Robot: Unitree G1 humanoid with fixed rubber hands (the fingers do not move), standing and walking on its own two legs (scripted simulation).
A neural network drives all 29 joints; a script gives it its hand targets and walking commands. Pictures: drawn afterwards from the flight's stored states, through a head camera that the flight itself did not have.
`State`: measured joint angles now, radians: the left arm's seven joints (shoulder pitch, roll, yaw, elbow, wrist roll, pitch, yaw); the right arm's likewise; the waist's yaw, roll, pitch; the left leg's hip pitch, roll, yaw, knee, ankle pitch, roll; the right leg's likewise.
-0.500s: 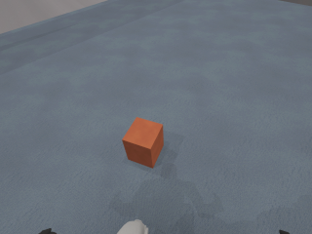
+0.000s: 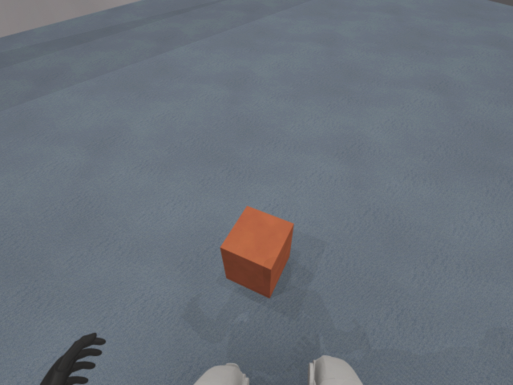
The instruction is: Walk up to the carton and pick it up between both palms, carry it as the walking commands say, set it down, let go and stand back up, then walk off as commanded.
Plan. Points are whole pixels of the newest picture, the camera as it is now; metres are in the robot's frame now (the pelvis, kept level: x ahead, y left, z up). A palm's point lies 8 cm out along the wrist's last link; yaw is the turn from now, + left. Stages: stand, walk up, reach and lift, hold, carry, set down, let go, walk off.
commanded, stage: walk up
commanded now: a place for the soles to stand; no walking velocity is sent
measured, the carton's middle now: (258, 252) +0.68 +0.03 -0.61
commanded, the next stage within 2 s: none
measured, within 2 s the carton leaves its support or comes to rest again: neither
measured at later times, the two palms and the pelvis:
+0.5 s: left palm (57, 352) +0.17 +0.32 -0.04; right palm (461, 329) +0.23 -0.33 -0.08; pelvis +0.12 -0.01 +0.01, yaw +2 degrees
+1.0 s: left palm (35, 325) +0.22 +0.39 -0.05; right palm (402, 283) +0.32 -0.26 -0.10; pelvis +0.20 +0.05 +0.00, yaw +6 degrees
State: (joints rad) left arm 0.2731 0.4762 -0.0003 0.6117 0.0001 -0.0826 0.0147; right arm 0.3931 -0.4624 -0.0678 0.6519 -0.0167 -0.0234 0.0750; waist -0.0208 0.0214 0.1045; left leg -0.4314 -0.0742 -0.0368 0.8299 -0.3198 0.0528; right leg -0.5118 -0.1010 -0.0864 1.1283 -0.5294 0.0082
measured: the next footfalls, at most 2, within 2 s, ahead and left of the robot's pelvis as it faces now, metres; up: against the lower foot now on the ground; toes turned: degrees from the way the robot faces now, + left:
right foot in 0.16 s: +0.15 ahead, -0.14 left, +0.00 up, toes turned -7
left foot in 0.60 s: +0.29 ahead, +0.15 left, +0.00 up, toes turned -1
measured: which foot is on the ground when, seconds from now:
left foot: down 0.00-0.16, up 0.18-0.58, down 0.60-0.90, up 0.92-1.00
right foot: up 0.00-0.14, down 0.16-0.60, up 0.62-0.88, down 0.90-1.00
